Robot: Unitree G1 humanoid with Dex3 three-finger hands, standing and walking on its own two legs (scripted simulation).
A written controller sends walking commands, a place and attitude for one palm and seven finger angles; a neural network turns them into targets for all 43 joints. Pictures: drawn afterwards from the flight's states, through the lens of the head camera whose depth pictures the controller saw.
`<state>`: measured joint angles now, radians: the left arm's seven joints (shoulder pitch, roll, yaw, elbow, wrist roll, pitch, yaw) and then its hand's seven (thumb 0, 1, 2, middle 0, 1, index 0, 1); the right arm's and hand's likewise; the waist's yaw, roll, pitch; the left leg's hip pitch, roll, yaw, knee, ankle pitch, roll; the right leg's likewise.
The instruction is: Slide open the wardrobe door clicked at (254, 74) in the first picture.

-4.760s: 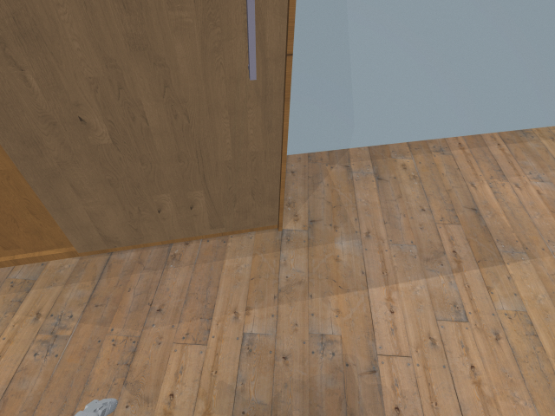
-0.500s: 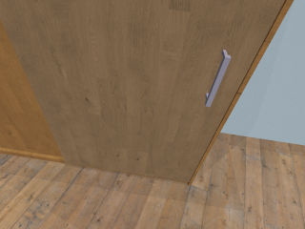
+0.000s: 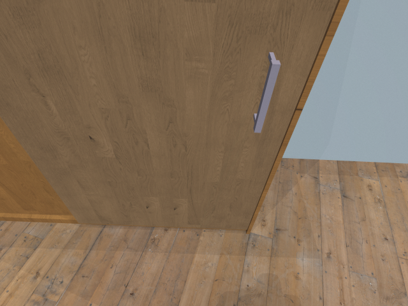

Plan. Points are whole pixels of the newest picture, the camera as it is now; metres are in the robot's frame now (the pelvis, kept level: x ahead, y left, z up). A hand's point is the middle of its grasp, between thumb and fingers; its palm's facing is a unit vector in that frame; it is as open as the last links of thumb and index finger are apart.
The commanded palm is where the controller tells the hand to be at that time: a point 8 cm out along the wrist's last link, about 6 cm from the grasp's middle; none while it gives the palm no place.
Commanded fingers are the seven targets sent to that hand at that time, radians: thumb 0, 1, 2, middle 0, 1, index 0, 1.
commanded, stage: come to a stop and stand still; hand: right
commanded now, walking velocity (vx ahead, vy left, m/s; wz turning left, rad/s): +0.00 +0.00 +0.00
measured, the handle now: (264, 95) +0.58 -0.13 +0.12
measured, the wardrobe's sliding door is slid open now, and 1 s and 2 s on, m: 0.00 0.00 0.00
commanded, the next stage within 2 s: look again from close up in 0.54 s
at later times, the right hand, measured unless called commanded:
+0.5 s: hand out of the picture +0.04 -0.21 -0.17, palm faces -0.01 +0.97 -0.23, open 7.3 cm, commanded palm none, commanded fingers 0.00 -0.90 -0.90 0.20 0.30 0.20 0.30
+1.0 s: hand out of the picture +0.01 -0.18 -0.17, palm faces +0.01 +0.98 -0.17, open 7.3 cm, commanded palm none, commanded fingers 0.00 -0.90 -0.90 0.20 0.30 0.20 0.30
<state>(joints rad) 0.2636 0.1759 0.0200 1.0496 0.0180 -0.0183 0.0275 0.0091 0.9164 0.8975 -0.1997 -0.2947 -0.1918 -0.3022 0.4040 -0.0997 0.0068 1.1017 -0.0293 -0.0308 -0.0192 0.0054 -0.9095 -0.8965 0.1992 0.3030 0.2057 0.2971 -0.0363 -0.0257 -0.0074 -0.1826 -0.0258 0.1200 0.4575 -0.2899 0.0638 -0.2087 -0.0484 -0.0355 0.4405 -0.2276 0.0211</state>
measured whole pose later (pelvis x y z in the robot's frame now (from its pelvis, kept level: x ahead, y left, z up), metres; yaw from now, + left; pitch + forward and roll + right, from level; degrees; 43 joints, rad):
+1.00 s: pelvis +0.02 -0.02 +0.00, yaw +1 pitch -1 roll -1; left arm 0.28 0.13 -0.02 1.16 0.02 -0.02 0.04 0.01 0.91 0.90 -0.20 -0.30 -0.19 -0.30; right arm 0.30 -0.13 0.01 1.13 -0.02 -0.02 -0.04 0.00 -0.91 -0.90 0.20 0.30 0.20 0.30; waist -0.01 0.01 0.04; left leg -0.11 0.02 0.09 0.44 -0.31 0.02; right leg -0.13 0.00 -0.07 0.42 -0.27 -0.01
